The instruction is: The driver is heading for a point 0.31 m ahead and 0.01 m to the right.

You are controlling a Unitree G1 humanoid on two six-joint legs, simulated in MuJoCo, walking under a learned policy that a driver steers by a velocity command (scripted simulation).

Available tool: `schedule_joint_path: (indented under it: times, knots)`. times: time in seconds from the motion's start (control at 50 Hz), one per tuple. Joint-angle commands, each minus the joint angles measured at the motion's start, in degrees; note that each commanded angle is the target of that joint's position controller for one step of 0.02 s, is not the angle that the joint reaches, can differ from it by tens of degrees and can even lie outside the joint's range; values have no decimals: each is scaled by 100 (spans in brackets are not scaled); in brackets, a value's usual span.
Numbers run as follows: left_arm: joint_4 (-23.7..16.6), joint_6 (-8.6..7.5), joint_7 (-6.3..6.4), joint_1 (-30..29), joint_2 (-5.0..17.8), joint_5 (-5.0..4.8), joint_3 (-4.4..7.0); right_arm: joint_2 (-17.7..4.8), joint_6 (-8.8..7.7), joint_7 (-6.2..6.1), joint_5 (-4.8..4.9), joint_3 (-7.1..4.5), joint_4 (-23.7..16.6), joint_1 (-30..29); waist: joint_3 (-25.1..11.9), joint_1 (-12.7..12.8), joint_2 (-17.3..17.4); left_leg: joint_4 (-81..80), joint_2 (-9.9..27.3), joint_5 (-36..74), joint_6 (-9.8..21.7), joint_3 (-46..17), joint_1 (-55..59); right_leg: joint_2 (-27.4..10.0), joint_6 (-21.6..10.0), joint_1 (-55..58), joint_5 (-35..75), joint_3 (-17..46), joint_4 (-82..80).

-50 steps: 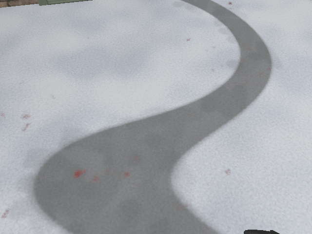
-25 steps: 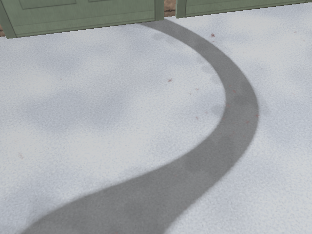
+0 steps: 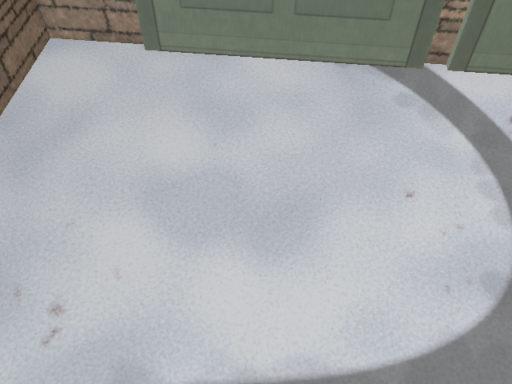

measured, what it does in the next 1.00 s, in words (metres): walks ahead: right foot, then left foot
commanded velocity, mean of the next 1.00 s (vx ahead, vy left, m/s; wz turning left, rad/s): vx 0.19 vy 0.00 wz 0.18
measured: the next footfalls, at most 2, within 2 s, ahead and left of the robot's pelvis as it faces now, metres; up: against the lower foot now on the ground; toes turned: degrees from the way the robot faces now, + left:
right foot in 0.44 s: +0.39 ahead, -0.08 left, +0.00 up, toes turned +8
left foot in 0.78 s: +0.28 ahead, +0.11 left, +0.00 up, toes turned +8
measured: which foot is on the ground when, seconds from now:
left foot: down 0.00-0.46, up 0.48-0.76, down 0.78-1.00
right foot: up 0.00-0.42, down 0.44-1.00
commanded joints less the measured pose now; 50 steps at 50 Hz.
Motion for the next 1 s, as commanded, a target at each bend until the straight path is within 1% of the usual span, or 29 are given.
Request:
schedule_joint_path:
  times: [0.02,0.04,0.08,0.14,0.18,0.24,0.34,0.38,0.4,0.42,0.44,0.46,0.48,0.5,0.52,0.54,0.56,0.6,0.62,0.7,0.74,0.76,0.78,0.8,0.82,0.84,0.86,0.9,1.0]
  knots:
    - [-987,-259,-71,-591,605,-22,64,-1022,29,-155,135,-345,12,1252,-772,-453,-48,-1973,2006,861,1210,-3362,3188,-185,-33,-3264,769,822,1453]
    - [-960,-217,-76,-551,605,47,61,-853,0,-148,155,-287,7,1042,-512,-202,-192,-2052,1696,1311,994,-2885,2532,-324,15,-2924,802,841,1059]
    - [-877,33,-107,-244,582,183,44,-672,-76,-120,179,-197,-27,822,-440,89,-39,-2225,1356,1721,858,-2336,1754,-433,134,-2345,672,831,612]
    - [-916,194,-152,-454,462,186,-10,-830,-177,-105,141,-206,116,1052,-307,77,81,-2475,1136,1752,808,-1993,1450,-458,245,-2445,1074,663,-90]
    - [-990,198,-144,-858,437,161,-27,-831,-195,-108,149,-181,226,1257,-87,-39,135,-2440,1068,2799,632,-1767,1522,-449,289,-2592,1593,595,-709]
    - [-987,179,-133,-1209,384,100,-62,-812,-189,-122,176,-151,366,1500,-228,-230,327,-2026,889,4327,194,-1343,1931,-270,223,-2420,2217,483,-1509]
    - [-1027,103,-111,-1672,384,24,-93,-751,-100,-200,118,-86,499,1726,-266,-510,451,-1575,969,4476,20,-1410,2564,52,-10,-2102,2516,421,-2541]
    - [-922,35,-90,-1367,482,48,-54,-778,-98,-236,87,-77,503,1607,-258,-363,484,-1235,1086,4567,-19,-1589,2610,190,-177,-1610,2250,483,-2929]
    - [-783,-9,-61,-979,561,63,-18,-823,-117,-257,101,-85,490,1475,-306,-177,478,-913,1076,4706,-82,-1659,2611,283,-286,-1175,2234,506,-3270]
    - [-616,-86,-26,-501,573,83,-5,-853,-146,-262,159,-88,484,1323,-401,108,333,-374,902,4537,-201,-1559,2532,282,-395,-524,2918,505,-3955]
    - [-499,-180,23,-12,819,110,38,-729,-208,-247,192,-42,373,1352,-843,229,-24,431,606,3302,-340,-1451,2049,-399,-554,576,4988,1077,-3821]
    - [-556,-159,28,272,1242,114,132,-316,-201,-264,365,33,382,2239,-1755,-22,-1261,2135,-83,-268,-570,-1087,1042,-2036,-1544,2018,8016,2602,-3335]
    - [-532,-53,-20,235,916,-95,74,-599,-93,-290,277,-18,551,2311,-2186,27,-1298,2816,-433,-2524,-642,-1016,696,-2347,-2041,1906,8266,3382,-3648]
    - [-598,-18,-56,-90,660,-158,-3,-686,14,-277,132,-43,618,2052,-1633,-83,-631,3042,-210,-2410,-681,-1252,536,-2080,-1931,1263,6914,3023,-3944]
    - [-634,25,-39,-493,450,-124,-61,-600,79,-251,44,-16,612,1710,-1095,-158,-369,2925,-56,-2165,-717,-1213,447,-1788,-1696,682,5621,2649,-4247]
    - [-640,64,0,-751,297,-90,-128,-509,153,-223,34,13,594,1499,-703,-247,-365,2543,120,-1948,-763,-1185,576,-1511,-1448,103,4849,2234,-4560]
    - [-608,102,35,-935,305,-64,-139,-430,245,-199,19,40,607,1489,-512,-380,-562,2165,213,-1735,-830,-1066,895,-1236,-1263,-413,4271,1868,-4787]
    - [-526,142,30,-981,403,26,-114,-320,365,-197,34,93,775,1692,-546,-448,-715,1579,178,-1560,-876,-752,1351,-907,-1108,-751,3725,1442,-4874]
    - [-470,150,25,-917,441,32,-100,-280,394,-209,51,119,822,1665,-572,-408,-745,1244,203,-1547,-880,-663,1417,-857,-1092,-728,3372,1389,-4902]
    - [-290,261,-4,-763,623,11,-27,-287,428,-252,69,169,903,1299,-461,-223,-819,148,275,-1070,-771,-494,1652,-847,-1044,-851,1115,1605,-5078]
    - [-259,361,7,-862,643,-44,-10,-249,381,-256,45,191,1012,1354,-269,-323,-682,-640,251,-522,-624,-386,2128,-755,-817,-1320,65,1627,-5106]
    - [-215,389,11,-796,584,-48,-17,-288,337,-265,3,202,998,1279,-105,-316,-518,-1041,382,-384,-522,-611,2242,-699,-593,-1558,-328,1645,-5122]
    - [-214,399,1,-773,488,-50,-28,-415,275,-288,-59,202,974,1261,33,-270,-229,-1460,802,-557,-405,-1173,2141,-571,-369,-1637,-296,1585,-4906]
    - [-209,408,-26,-641,358,-119,-39,-614,239,-310,4,162,964,1016,300,-26,417,-1862,1151,-1357,-256,-1758,1299,-119,-211,-1335,134,1130,-4659]
    - [-86,402,-54,-658,288,-116,-52,-404,187,-302,71,217,1025,883,337,13,621,-2254,1282,-1908,-276,-1931,492,34,-167,-402,958,930,-4297]
    - [-2,374,-74,-578,238,-76,-57,-312,128,-304,90,255,1071,753,275,125,660,-2375,1218,-1948,-399,-1852,224,2,-180,139,1408,947,-4189]
    - [99,342,-79,-470,275,-48,-51,-342,91,-311,104,243,1120,710,215,168,638,-2344,1099,-1744,-496,-1700,244,-69,-199,358,1598,999,-4198]
    - [237,285,-71,-404,418,-22,-18,-357,48,-331,130,227,1228,828,132,115,412,-2120,910,-1090,-546,-1440,688,-216,-286,213,1639,1161,-4292]
    - [536,265,-21,-457,306,-54,-57,-250,64,-335,121,214,1513,1142,136,-57,24,-1880,877,-459,-444,-1293,1302,-232,-277,-145,1617,1189,-4478]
